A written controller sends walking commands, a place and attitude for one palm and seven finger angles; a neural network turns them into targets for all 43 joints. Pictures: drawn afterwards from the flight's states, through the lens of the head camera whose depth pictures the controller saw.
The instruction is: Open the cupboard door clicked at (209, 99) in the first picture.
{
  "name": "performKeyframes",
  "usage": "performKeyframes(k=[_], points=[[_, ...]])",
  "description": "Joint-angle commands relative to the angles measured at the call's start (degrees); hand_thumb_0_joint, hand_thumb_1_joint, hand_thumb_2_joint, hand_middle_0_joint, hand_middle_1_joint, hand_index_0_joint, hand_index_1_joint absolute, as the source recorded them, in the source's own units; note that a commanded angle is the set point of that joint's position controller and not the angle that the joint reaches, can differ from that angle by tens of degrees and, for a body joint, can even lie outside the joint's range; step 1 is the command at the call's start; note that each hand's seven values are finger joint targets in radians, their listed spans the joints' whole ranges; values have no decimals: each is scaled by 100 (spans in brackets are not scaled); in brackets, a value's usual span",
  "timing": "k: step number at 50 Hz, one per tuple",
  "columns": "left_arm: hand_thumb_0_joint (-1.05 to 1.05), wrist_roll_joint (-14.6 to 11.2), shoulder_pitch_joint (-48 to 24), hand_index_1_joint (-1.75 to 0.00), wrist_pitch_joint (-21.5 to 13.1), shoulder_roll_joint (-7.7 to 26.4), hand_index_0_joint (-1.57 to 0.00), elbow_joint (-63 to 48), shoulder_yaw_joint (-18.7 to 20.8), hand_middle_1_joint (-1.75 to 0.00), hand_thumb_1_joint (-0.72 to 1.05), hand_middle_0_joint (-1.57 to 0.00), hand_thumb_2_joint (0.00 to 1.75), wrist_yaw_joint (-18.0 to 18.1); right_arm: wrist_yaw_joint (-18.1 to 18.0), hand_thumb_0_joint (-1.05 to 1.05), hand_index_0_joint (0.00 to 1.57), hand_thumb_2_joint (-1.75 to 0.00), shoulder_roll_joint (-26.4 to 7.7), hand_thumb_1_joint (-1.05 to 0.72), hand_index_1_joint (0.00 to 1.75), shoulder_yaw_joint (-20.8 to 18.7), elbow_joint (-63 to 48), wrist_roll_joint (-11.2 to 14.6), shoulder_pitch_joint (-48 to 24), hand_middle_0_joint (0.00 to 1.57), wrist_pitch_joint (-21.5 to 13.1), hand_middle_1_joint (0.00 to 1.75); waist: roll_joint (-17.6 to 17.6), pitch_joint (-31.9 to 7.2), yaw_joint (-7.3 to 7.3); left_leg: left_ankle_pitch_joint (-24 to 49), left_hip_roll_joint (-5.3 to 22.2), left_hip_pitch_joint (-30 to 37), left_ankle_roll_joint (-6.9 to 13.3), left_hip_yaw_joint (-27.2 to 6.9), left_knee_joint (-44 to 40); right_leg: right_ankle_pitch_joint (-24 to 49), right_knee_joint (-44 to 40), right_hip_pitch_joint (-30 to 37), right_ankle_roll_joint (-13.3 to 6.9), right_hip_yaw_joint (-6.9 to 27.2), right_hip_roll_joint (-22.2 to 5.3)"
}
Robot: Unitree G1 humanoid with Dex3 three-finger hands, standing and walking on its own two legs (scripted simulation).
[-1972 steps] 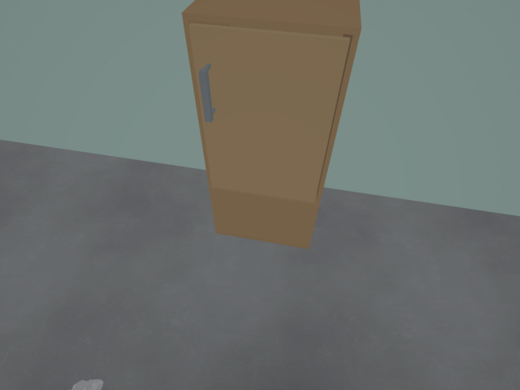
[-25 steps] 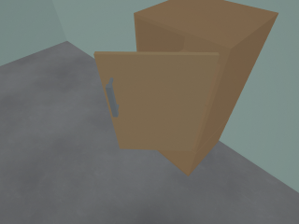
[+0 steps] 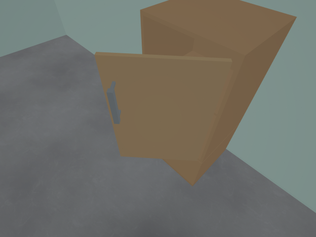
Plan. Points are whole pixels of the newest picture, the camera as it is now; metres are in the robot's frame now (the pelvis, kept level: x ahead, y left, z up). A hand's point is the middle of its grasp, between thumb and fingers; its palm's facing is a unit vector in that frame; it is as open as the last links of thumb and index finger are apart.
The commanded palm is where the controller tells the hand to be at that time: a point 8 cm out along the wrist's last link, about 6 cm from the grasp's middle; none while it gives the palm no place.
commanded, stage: raise the hand with hooked fingers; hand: left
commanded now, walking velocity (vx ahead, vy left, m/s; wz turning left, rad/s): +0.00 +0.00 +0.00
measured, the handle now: (115, 103) +0.53 +0.19 +0.00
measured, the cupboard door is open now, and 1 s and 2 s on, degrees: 42 42 42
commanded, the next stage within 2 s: none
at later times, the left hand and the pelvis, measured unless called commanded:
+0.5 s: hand (81, 233) +0.14 +0.20 -0.06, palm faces +0.11 -0.99 -0.03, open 9.0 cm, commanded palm +0.14 +0.25 -0.04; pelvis -0.04 -0.02 -0.09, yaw +3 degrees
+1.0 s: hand (69, 206) +0.19 +0.23 -0.02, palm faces +0.02 -1.00 -0.06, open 12.0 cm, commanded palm +0.17 +0.29 -0.01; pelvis -0.04 +0.00 -0.07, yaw +2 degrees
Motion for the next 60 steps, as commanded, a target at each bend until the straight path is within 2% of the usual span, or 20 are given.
performKeyframes(k=[1,2,3,4,5,6,7,8,10,12,14,18,22,23,27,33,38,43,51,60], points=[[0,-1207,-3479,-32,-1363,1978,-20,-8929,912,-32,88,-20,89,223,-215,0,20,-90,-1596,-90,30,-265,-2559,356,115,20,-923,30,1013,-2815,-552,1848,1,1119,31,-465,30,2550,153,342,-111,299,-322],[0,-718,-883,-33,-1107,1561,-20,-7491,854,-33,85,-20,88,458,-407,0,20,-90,-1086,-90,30,-147,-2296,287,-341,20,-1431,30,1681,-2671,48,2697,249,1450,38,-419,-13,1392,452,27,-194,149,-56],[0,-840,735,-34,-308,249,-21,-6324,119,-34,83,-21,87,598,-341,0,20,-90,-845,-90,30,-237,-2284,360,-259,20,-1566,30,1428,-1602,-127,2493,328,656,-139,-534,-53,385,511,-571,-58,-193,-81],[0,-1051,457,-36,-305,-356,-21,-6404,-272,-36,81,-21,86,475,-319,0,20,-90,-962,-90,30,-218,-2217,410,-115,20,-1607,30,629,-710,-307,1816,300,229,-78,-579,61,436,413,-934,-4,-283,-42],[0,-1078,-19,-37,-587,86,-21,-6463,112,-37,78,-21,85,406,-311,0,20,-90,-1180,-90,30,-330,-2503,361,-282,20,-1676,30,138,-88,-427,992,193,-320,-6,-667,330,377,294,-1324,23,-323,-26],[0,-1072,52,-39,-915,320,-21,-6222,410,-39,76,-21,84,275,-297,0,20,-90,-1315,-90,30,-397,-2621,248,-219,20,-1697,30,-557,-132,-506,492,98,-752,11,-655,620,141,368,-1680,48,-387,-8],[0,-1102,465,-40,-1289,206,-21,-5607,572,-40,74,-21,83,67,-274,0,20,-90,-1289,-90,30,-454,-2743,166,-242,20,-1695,30,-1206,-76,-422,216,61,-1262,-8,-649,958,-166,612,-2114,69,-433,25],[0,-1140,1104,-42,-1675,84,-21,-5133,643,-42,71,-21,82,-225,-193,0,20,-90,-1248,-90,30,-490,-2913,166,-357,20,-1721,30,-989,-96,-147,132,-23,-1635,-70,-567,1232,-266,898,-2266,21,-387,10],[0,-1319,1838,-45,-2557,-2,-22,-4851,866,-45,67,-22,80,-916,-32,0,20,-90,-1186,-90,30,-562,-3244,110,-551,20,-1729,30,-1251,-691,214,57,-88,-2402,-151,-445,1867,-231,1675,-2530,-28,-298,32],[0,-1434,1781,-48,-3397,266,-22,-4950,1081,-48,62,-22,78,-1675,123,0,20,-90,-1192,-90,30,-634,-3546,122,-694,20,-1740,30,-801,-1115,278,53,-153,-2973,-181,-367,2477,29,2288,-2711,-90,-111,-5],[0,-1507,1625,-51,-3813,965,-22,-5107,1698,-51,57,-22,76,-2267,213,0,20,-90,-1249,-90,30,-693,-3867,174,-710,20,-1693,30,-201,-1703,395,239,-191,-3233,-144,-287,2926,355,2705,-2601,-146,187,-71],[0,-1988,653,-57,-3246,1237,-23,-6336,1968,-57,48,-23,72,-2381,32,0,20,-90,-1206,-90,30,-629,-4419,283,-739,20,-1463,30,44,-2102,263,-210,-182,-3486,-30,-264,3210,-428,2562,-2695,-19,609,-57],[0,-1859,-14,-63,-3230,1152,-24,-7787,1672,-63,39,-24,68,-2050,-127,0,20,-90,-1087,-90,30,-551,-4351,250,-388,20,-1405,30,601,-2340,-110,196,-3,-3027,75,-423,3369,213,2660,-2901,-6,458,27],[0,-1829,-353,-64,-3244,1235,-24,-7940,1597,-64,36,-24,67,-2046,-167,0,20,-90,-1118,-90,30,-511,-4278,218,-297,20,-1401,30,408,-2279,-267,160,38,-3076,94,-503,3452,194,2708,-3036,5,439,78],[0,-1786,-399,-70,-3041,1207,-25,-7294,1409,-70,27,-25,63,-2286,-278,0,20,-90,-1181,-90,30,-421,-4030,264,-314,20,-1514,30,443,-1890,-395,-276,74,-3288,86,-621,3418,-464,2571,-3395,-13,323,113],[0,-2134,134,-80,-2212,1715,-25,-6555,2276,-80,13,-25,57,-2539,-330,0,20,-90,-1175,-90,30,-383,-4112,335,-451,20,-1473,30,231,-2340,66,-57,8,-3274,58,-622,3082,-455,2319,-2506,-6,368,58],[0,-2169,-44,-87,-2299,1703,-26,-6617,2352,-87,1,-26,52,-2309,-303,0,20,-90,-1140,-90,30,-360,-4079,299,-416,20,-1493,30,5,-2033,44,-153,18,-3189,53,-651,2819,-643,2214,-2616,5,228,85],[0,-2084,-450,-94,-2511,1683,-27,-6422,2164,-94,-10,-27,47,-2335,-302,0,20,-90,-1270,-90,30,-349,-4057,312,-232,20,-1566,30,139,-1763,-80,-483,8,-3086,60,-630,2660,-1055,2125,-2880,-10,172,79],[0,-2124,-793,-107,-2480,1976,-29,-6461,2395,-107,-29,-29,39,-2428,-326,0,20,-90,-1369,-90,30,-333,-4044,340,-24,20,-1588,30,552,-1985,-46,-193,21,-2483,41,-657,2321,-515,2120,-2668,-51,-25,133],[0,-2126,-1397,-120,-2149,2225,-30,-6030,2529,-120,-50,-30,30,-2599,-312,0,20,-90,-1462,-90,30,-262,-4085,343,68,20,-1509,30,499,-1868,-113,83,47,-2162,-10,-725,2112,-112,2015,-2548,-61,-139,189]])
